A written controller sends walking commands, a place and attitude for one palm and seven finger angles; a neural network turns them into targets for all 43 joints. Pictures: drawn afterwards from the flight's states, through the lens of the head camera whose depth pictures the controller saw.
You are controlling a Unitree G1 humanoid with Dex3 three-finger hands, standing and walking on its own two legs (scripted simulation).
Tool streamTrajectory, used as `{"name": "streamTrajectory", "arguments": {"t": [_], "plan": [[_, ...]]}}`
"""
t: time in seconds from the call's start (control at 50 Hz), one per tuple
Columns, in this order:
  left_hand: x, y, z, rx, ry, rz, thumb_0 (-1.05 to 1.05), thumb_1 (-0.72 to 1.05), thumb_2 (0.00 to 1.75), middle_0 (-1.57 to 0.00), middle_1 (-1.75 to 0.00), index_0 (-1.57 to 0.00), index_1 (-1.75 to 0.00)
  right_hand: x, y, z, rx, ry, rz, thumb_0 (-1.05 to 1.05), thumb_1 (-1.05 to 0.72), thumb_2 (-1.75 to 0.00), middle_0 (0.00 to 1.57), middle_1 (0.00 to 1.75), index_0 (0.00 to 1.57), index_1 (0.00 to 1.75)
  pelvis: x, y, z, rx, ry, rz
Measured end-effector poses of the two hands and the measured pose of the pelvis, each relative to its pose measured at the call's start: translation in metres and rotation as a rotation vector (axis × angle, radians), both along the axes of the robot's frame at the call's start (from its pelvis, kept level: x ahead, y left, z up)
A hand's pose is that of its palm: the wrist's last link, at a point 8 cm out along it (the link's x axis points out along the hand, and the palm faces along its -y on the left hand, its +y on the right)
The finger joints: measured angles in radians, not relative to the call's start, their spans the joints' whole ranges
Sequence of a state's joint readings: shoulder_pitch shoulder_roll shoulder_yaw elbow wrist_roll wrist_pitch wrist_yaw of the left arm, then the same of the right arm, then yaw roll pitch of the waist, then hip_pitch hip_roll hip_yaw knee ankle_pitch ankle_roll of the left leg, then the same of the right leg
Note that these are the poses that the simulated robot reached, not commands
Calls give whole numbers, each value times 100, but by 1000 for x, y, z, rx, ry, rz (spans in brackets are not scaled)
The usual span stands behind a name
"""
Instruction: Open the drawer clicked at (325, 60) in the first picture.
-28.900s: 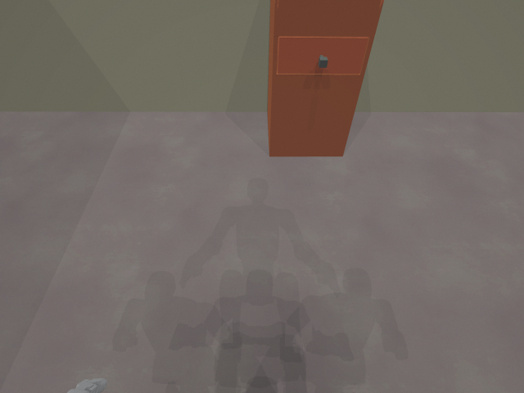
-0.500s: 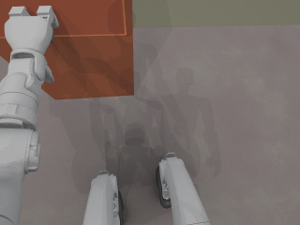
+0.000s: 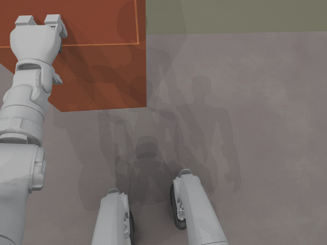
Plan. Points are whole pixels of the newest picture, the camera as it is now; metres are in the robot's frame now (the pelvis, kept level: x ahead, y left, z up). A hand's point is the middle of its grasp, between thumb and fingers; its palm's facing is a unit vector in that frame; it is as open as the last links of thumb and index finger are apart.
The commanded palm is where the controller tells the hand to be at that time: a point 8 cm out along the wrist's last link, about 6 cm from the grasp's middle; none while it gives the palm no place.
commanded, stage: close the thumb around the handle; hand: left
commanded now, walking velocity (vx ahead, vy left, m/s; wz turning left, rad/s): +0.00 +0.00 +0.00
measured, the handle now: (51, 35) +0.61 +0.19 +0.00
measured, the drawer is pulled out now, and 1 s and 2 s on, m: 0.00 0.04 0.14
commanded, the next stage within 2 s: pull the drawer open in 0.44 s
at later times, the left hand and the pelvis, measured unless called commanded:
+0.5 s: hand (50, 61) +0.56 +0.20 -0.02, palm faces -0.03 -0.01 -1.00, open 7.1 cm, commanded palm +0.54 +0.19 +0.03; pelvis +0.00 +0.00 +0.01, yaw +0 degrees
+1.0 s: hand (50, 76) +0.52 +0.20 -0.02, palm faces -0.05 -0.02 -1.00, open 7.0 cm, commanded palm +0.49 +0.20 +0.03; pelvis +0.01 +0.00 +0.02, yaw +0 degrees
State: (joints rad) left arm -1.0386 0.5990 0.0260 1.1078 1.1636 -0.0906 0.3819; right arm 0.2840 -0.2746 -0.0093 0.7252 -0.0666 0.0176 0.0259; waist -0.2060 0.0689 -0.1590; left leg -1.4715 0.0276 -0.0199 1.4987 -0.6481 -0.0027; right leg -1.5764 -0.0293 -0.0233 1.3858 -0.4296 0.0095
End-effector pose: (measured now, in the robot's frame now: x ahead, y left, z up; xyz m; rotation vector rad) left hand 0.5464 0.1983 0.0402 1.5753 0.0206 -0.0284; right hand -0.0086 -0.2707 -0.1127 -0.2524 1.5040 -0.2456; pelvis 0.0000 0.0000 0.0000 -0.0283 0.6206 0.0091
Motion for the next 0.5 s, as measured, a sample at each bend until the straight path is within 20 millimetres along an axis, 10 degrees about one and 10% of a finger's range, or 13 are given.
{"name": "streamTrajectory", "arguments": {"t": [0.28, 0.5], "plan": [[-3, -3, 5, -1, 39, 21, 0, 53, 74, -39, -131, -37, -129, 12, 2, 6, 13, -30, 0, 0, -91, -90, 20, 30, 20, 30, 4, -1, 10, 3, -17, -1], [-10, -2, -1, -13, 4, 10, 0, 58, 77, -41, -134, -25, -133, 14, -3, 4, 7, -25, 13, 0, -91, -90, 20, 30, 20, 30, 5, -3, 7, 3, -15, 0]]}}
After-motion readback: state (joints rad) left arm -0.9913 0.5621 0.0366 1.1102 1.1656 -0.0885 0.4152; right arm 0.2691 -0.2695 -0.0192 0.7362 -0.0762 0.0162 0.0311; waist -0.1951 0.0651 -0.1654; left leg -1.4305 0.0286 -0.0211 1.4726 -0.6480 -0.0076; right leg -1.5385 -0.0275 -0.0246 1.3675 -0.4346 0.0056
